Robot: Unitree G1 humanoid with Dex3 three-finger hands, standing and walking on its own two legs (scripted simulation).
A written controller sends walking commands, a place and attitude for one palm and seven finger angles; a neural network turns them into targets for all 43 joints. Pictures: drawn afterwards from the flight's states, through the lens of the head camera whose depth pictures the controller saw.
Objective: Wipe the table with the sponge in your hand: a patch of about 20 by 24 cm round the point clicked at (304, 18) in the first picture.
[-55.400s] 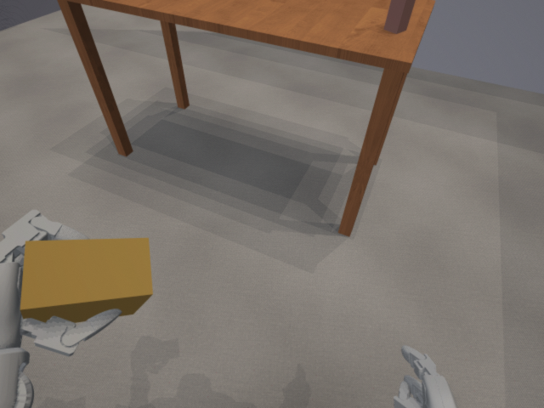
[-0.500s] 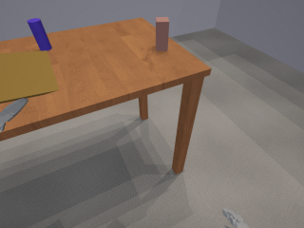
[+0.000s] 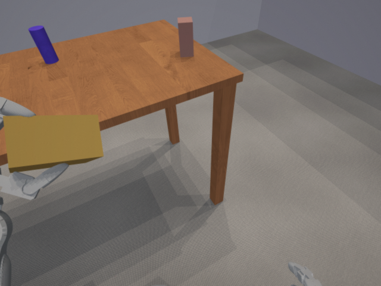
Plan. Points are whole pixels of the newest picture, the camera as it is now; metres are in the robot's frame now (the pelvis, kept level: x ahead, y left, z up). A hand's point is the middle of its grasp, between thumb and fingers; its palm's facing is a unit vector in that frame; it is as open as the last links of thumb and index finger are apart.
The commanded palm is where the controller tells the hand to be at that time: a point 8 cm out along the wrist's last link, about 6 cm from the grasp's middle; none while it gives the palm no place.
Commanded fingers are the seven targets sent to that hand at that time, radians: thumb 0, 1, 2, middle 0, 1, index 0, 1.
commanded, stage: stop stepping back and stand still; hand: left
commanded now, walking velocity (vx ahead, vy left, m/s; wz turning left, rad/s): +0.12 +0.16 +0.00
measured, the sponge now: (65, 143) +0.28 +0.21 +0.23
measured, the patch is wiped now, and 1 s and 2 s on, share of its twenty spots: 1.00 1.00 1.00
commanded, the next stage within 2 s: stand and wait in 0.08 s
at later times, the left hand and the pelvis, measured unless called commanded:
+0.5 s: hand (38, 136) +0.26 +0.23 +0.26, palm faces +0.42 -0.81 -0.41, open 10.2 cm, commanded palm +0.18 +0.29 +0.30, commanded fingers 0.00 0.10 1.30 -1.20 -1.60 -1.20 -1.60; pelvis +0.02 +0.02 +0.00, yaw -1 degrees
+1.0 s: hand (13, 154) +0.22 +0.24 +0.27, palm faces +0.43 -0.82 -0.36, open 10.2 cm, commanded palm +0.15 +0.30 +0.30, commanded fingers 0.00 0.10 1.30 -1.20 -1.60 -1.20 -1.60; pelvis -0.01 +0.02 +0.00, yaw -1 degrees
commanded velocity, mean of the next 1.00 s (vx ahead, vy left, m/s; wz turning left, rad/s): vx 0.01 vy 0.01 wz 0.00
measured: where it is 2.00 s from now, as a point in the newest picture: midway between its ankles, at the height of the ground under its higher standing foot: outside the picture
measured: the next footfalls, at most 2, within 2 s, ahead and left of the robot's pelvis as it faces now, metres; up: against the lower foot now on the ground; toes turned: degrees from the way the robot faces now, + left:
left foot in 0.14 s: +0.09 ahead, +0.14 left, +0.00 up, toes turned +3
